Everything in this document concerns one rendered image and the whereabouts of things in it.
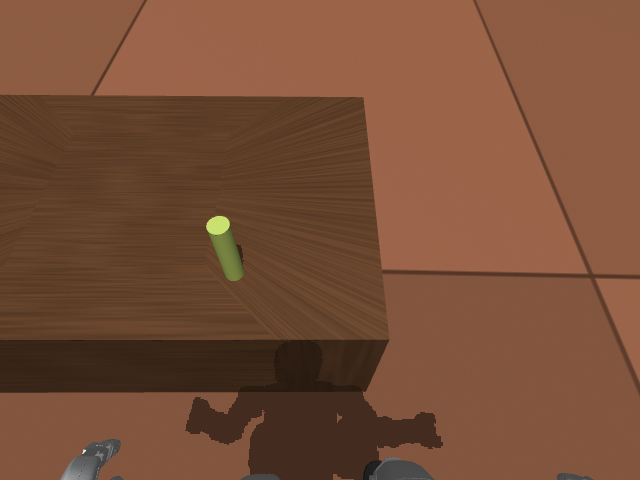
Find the right robot foot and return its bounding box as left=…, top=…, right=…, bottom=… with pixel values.
left=363, top=461, right=381, bottom=480

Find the left robot hand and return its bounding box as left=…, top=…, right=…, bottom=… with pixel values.
left=60, top=439, right=123, bottom=480

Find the can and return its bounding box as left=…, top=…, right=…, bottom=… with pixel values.
left=206, top=216, right=244, bottom=281

